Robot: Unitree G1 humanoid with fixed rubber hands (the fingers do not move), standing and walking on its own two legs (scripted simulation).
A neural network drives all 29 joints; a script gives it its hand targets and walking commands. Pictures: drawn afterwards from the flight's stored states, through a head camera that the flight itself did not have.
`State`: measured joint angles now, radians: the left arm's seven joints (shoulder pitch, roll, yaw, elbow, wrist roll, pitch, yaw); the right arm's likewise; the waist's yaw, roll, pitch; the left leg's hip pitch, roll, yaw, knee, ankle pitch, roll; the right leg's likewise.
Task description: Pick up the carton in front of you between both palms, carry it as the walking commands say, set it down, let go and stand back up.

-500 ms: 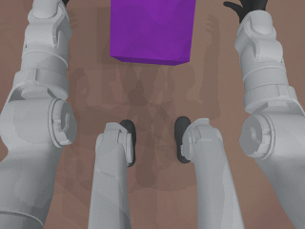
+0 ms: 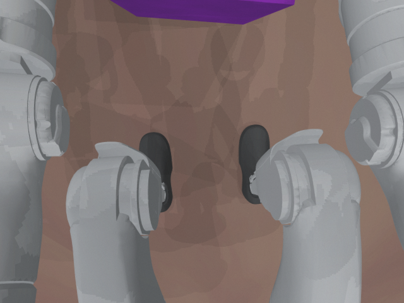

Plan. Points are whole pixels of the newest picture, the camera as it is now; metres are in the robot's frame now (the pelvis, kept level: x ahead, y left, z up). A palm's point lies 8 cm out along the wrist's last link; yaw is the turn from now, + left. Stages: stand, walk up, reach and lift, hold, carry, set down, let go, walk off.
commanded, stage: reach and lift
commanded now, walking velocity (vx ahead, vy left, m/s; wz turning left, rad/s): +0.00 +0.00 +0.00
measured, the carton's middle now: out of the picture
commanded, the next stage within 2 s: none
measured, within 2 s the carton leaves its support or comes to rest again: leaves its support in 0.84 s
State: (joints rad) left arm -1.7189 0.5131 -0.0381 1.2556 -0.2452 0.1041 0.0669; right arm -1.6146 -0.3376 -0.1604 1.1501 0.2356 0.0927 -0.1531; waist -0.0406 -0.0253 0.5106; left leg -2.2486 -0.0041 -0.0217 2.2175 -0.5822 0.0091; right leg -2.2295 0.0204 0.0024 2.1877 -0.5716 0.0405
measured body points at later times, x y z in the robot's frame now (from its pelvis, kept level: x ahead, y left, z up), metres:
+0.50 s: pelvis +0.00 +0.00 +0.00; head +0.39 +0.01 +0.21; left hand +0.60 +0.16 -0.18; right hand +0.58 -0.15 -0.18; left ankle +0.11 +0.12 -0.33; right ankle +0.12 -0.13 -0.33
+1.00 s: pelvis +0.01 -0.01 +0.02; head +0.35 +0.02 +0.31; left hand +0.57 +0.17 -0.09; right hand +0.57 -0.14 -0.09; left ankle +0.11 +0.12 -0.33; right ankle +0.12 -0.13 -0.33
